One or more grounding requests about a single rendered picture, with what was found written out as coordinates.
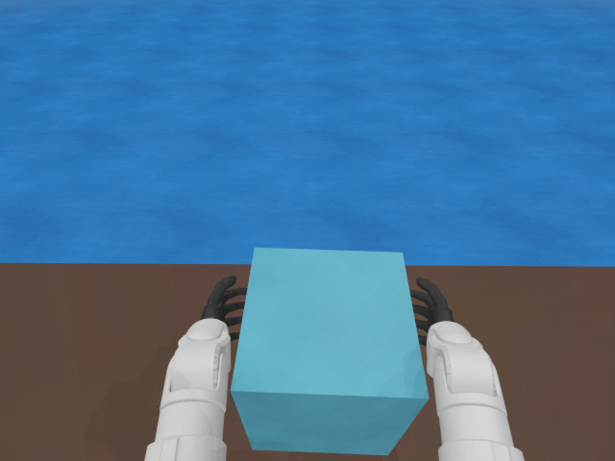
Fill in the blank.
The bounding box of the carton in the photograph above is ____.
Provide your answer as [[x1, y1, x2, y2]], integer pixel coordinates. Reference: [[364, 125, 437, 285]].
[[231, 248, 429, 455]]

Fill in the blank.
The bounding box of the right robot hand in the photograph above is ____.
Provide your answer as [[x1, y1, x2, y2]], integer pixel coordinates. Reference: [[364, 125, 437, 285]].
[[409, 278, 454, 347]]

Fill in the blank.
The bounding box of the left robot hand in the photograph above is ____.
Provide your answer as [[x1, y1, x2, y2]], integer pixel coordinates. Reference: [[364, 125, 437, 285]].
[[200, 276, 247, 341]]

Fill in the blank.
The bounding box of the right robot forearm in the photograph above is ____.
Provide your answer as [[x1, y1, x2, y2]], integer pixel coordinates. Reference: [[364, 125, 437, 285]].
[[427, 321, 525, 461]]

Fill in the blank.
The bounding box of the left robot forearm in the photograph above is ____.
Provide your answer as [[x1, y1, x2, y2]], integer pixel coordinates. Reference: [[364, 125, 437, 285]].
[[144, 318, 231, 461]]

